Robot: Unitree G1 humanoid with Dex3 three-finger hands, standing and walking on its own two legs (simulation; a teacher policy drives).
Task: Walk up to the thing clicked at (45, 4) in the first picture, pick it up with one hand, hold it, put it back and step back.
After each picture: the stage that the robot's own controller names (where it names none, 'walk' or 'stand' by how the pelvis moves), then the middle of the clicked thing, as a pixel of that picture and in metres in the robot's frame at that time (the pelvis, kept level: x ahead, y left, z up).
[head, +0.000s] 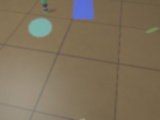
stand; (44, 4) +2.06 +0.58 -0.66
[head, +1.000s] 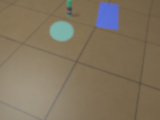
walk; (69, 7) +1.99 +0.22 -0.63
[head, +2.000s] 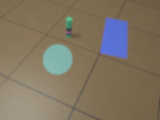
walk; (68, 28) +1.44 +0.16 -0.64
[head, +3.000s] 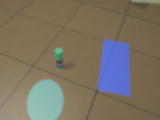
walk; (59, 59) +0.96 +0.20 -0.64
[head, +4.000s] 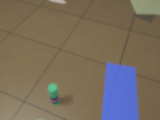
walk; (54, 95) +0.61 +0.21 -0.65
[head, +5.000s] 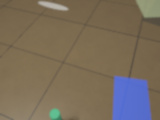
stand; (57, 119) +0.41 +0.22 -0.64
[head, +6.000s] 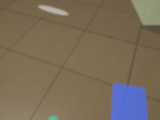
walk; out of the picture +0.39 +0.20 -0.66
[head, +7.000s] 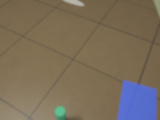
stand; (61, 117) +0.40 +0.16 -0.64
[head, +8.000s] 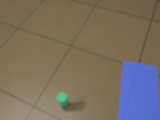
stand; (64, 102) +0.44 +0.18 -0.62
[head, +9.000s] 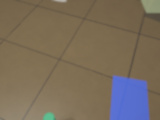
stand; out of the picture +0.34 +0.22 -0.62
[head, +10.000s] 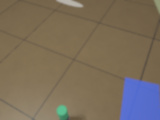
stand; (63, 116) +0.42 +0.18 -0.63
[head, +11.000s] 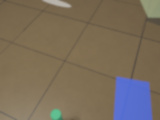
stand; out of the picture +0.39 +0.19 -0.64
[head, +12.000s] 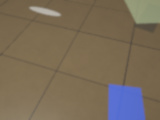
stand; out of the picture +0.34 +0.22 -0.66
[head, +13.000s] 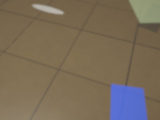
stand; out of the picture +0.33 +0.20 -0.66
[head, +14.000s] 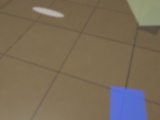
stand; out of the picture +0.33 +0.21 -0.66
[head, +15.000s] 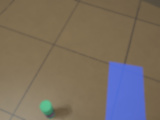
go down; (48, 110) +0.36 +0.20 -0.59
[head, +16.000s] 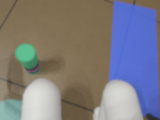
go down; (30, 61) +0.42 +0.23 -0.26
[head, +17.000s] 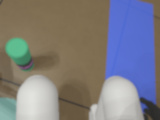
close in; (22, 57) +0.42 +0.24 -0.24
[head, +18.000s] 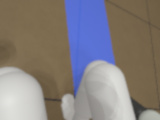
close; out of the picture +0.40 +0.27 -0.15
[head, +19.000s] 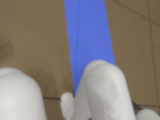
lift; out of the picture +0.39 +0.28 -0.16
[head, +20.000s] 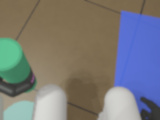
lift; (18, 72) +0.32 +0.21 +0.00
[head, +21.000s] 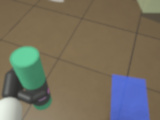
hold; (35, 83) +0.31 +0.16 +0.05
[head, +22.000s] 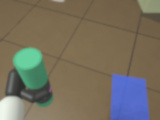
hold; (37, 82) +0.32 +0.16 +0.04
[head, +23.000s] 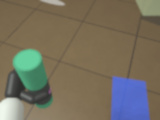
hold; (37, 83) +0.31 +0.16 +0.05
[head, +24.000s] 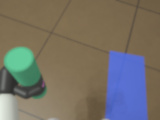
crouch; (30, 78) +0.34 +0.18 -0.01
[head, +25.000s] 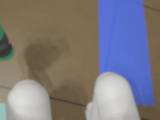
lower; out of the picture +0.45 +0.24 -0.05
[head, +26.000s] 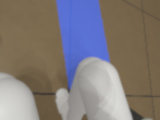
lower; out of the picture +0.42 +0.28 -0.16
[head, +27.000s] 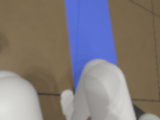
lower; out of the picture +0.40 +0.29 -0.16
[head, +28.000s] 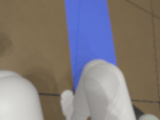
lower; out of the picture +0.40 +0.28 -0.16
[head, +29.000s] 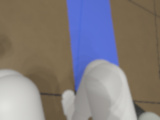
lower; out of the picture +0.39 +0.29 -0.16
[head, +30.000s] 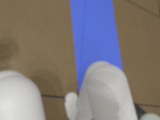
open; out of the picture +0.39 +0.28 -0.16
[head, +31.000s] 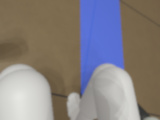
stand; out of the picture +0.39 +0.27 -0.17
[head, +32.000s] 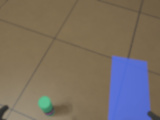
stand; (47, 107) +0.37 +0.20 -0.52
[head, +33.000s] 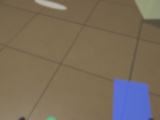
stand; out of the picture +0.36 +0.20 -0.60
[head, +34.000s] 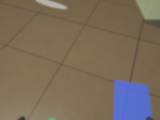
stand; out of the picture +0.35 +0.19 -0.60
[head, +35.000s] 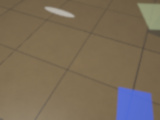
stand; out of the picture +0.36 +0.17 -0.65
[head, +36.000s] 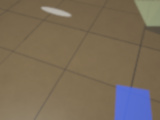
stand; out of the picture +0.36 +0.19 -0.66
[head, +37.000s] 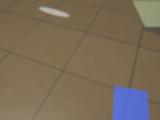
stand; out of the picture +0.34 +0.21 -0.66
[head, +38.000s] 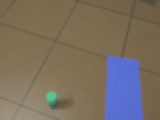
walk; (52, 101) +0.43 +0.17 -0.64
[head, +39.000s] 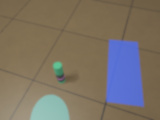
walk; (59, 73) +0.72 +0.25 -0.63
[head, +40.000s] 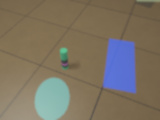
stand; (64, 59) +1.01 +0.19 -0.64
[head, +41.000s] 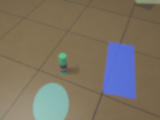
stand; (63, 64) +0.94 +0.19 -0.66
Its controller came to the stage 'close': yes
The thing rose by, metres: 0.68
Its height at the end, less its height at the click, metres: +0.00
